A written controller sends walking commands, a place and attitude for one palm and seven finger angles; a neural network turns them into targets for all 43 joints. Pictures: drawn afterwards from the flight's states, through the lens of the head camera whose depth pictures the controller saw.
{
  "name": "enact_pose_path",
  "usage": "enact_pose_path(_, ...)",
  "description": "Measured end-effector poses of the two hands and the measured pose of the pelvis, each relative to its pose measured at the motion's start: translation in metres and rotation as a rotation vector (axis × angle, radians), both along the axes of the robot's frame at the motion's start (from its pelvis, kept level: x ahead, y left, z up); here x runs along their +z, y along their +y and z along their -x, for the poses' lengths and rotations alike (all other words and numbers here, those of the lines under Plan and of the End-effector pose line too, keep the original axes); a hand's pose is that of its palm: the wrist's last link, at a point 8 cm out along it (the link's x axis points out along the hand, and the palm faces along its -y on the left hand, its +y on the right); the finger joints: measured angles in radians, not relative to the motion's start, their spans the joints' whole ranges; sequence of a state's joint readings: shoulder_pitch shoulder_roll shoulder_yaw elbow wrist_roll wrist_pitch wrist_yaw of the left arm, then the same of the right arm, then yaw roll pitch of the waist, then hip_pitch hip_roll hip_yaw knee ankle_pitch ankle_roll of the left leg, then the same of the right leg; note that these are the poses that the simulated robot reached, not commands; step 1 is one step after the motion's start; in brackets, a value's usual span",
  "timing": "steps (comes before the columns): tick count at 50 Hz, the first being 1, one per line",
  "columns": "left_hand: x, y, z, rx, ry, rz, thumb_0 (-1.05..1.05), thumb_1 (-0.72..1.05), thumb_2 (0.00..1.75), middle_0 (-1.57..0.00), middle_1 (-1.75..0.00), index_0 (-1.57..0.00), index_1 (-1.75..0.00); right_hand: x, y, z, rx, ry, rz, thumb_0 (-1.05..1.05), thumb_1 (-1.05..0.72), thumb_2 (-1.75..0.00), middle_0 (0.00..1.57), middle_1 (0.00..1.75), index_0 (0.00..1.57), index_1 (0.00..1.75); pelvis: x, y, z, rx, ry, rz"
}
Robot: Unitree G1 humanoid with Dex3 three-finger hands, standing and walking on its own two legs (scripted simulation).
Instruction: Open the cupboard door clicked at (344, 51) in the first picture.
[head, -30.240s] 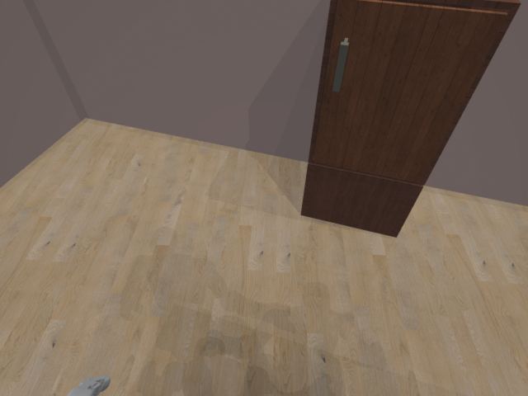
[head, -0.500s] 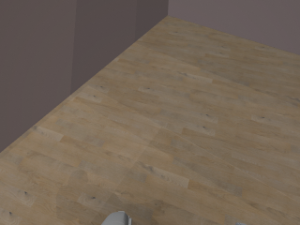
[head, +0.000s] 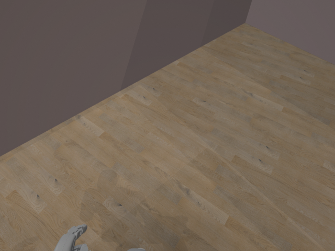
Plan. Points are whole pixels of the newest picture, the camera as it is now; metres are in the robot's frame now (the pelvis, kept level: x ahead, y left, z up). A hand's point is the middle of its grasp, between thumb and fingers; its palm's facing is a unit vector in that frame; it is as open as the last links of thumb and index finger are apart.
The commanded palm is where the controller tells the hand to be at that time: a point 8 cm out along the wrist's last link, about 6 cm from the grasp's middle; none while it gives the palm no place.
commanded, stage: turn to face it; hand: left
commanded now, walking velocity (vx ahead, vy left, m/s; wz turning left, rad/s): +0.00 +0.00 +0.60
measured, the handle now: out of the picture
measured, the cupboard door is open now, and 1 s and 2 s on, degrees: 41 41 41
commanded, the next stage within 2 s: none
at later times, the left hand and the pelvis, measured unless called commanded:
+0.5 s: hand out of the picture -0.01 +0.24 -0.18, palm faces +0.34 -0.91 -0.24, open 7.4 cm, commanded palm none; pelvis +0.01 +0.01 +0.00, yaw +19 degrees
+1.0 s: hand out of the picture -0.02 +0.17 -0.14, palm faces +0.56 -0.78 -0.26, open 7.4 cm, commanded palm none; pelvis +0.03 -0.04 +0.01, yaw +37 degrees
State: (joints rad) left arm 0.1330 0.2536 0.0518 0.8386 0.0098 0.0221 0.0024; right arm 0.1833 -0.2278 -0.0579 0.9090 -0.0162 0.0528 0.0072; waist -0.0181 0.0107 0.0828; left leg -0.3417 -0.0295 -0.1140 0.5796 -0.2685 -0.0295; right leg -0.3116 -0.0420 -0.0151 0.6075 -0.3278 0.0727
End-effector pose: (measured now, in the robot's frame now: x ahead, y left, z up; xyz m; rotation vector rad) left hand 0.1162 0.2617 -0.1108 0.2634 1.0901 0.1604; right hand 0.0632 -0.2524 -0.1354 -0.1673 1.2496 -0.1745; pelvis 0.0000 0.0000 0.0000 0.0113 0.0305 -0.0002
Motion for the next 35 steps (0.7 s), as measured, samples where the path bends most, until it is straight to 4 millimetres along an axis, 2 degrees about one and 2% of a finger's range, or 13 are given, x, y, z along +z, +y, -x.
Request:
enact_pose_path(2, 0.002, -0.009, 0.006, 0.012, -0.011, -0.012, 0.01, 0.91, 0.90, -0.20, -0.30, -0.20, -0.30, -0.007, -0.010, -0.001, 0.004, 0.016, -0.006, 0.00, -0.90, -0.89, 0.20, 0.30, 0.20, 0.30, -0.002, -0.007, 0.001, 0.022, -0.006, -0.003)
enact_pose_path(6, 0.008, -0.022, 0.029, 0.067, 0.023, -0.002, 0.00, 0.91, 0.90, -0.21, -0.30, -0.20, -0.30, -0.002, -0.020, -0.012, 0.043, 0.040, -0.008, 0.00, -0.90, -0.89, 0.20, 0.30, 0.20, 0.30, 0.007, -0.013, -0.002, 0.083, -0.019, -0.020)
enact_pose_path(11, 0.004, -0.031, 0.061, 0.147, 0.076, 0.037, 0.01, 0.90, 0.90, -0.21, -0.30, -0.20, -0.30, 0.009, -0.018, -0.039, 0.115, 0.038, -0.004, 0.00, -0.91, -0.89, 0.20, 0.30, 0.20, 0.30, 0.013, -0.016, -0.007, 0.153, -0.020, -0.036)
enact_pose_path(16, -0.012, -0.022, 0.099, 0.251, 0.114, 0.075, 0.01, 0.90, 0.90, -0.21, -0.30, -0.20, -0.30, 0.015, 0.005, -0.081, 0.234, -0.003, 0.017, 0.00, -0.91, -0.89, 0.20, 0.30, 0.19, 0.30, 0.008, -0.007, -0.009, 0.225, -0.024, -0.028)
enact_pose_path(20, -0.036, -0.002, 0.132, 0.340, 0.153, 0.097, 0.01, 0.90, 0.90, -0.21, -0.30, -0.20, -0.30, 0.015, 0.033, -0.117, 0.327, -0.090, 0.044, 0.00, -0.91, -0.89, 0.20, 0.30, 0.19, 0.30, -0.007, 0.009, -0.009, 0.281, -0.024, -0.008)
enact_pose_path(22, -0.040, 0.008, 0.142, 0.374, 0.181, 0.091, 0.01, 0.90, 0.90, -0.21, -0.30, -0.20, -0.30, 0.019, 0.045, -0.126, 0.362, -0.120, 0.051, 0.00, -0.91, -0.89, 0.20, 0.30, 0.20, 0.30, -0.008, 0.011, -0.008, 0.297, -0.027, -0.007)
enact_pose_path(25, -0.034, 0.019, 0.146, 0.411, 0.175, 0.079, 0.01, 0.91, 0.90, -0.21, -0.30, -0.20, -0.30, 0.027, 0.055, -0.129, 0.397, -0.129, 0.061, 0.00, -0.90, -0.89, 0.20, 0.30, 0.20, 0.30, -0.002, 0.013, -0.007, 0.326, -0.025, 0.006)
enact_pose_path(29, -0.019, 0.026, 0.139, 0.436, 0.116, 0.064, 0.01, 0.91, 0.90, -0.20, -0.30, -0.20, -0.30, 0.029, 0.061, -0.127, 0.432, -0.104, 0.054, 0.00, -0.90, -0.89, 0.20, 0.30, 0.20, 0.30, 0.006, 0.012, -0.006, 0.364, -0.024, 0.015)
enact_pose_path(35, -0.004, 0.021, 0.128, 0.468, 0.050, 0.031, 0.01, 0.91, 0.90, -0.20, -0.30, -0.20, -0.30, 0.020, 0.055, -0.123, 0.468, -0.046, 0.022, 0.00, -0.90, -0.89, 0.20, 0.30, 0.20, 0.30, 0.009, -0.002, -0.009, 0.432, -0.015, 0.018)
